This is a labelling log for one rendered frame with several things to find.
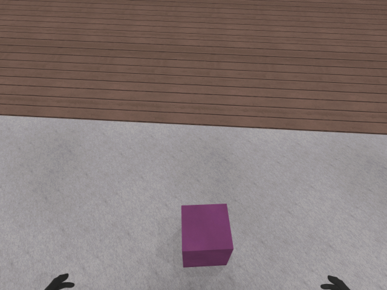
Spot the right robot hand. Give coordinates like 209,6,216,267
320,275,350,290

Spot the carton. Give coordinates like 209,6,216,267
181,204,233,268

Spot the left robot hand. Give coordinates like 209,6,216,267
44,274,74,290

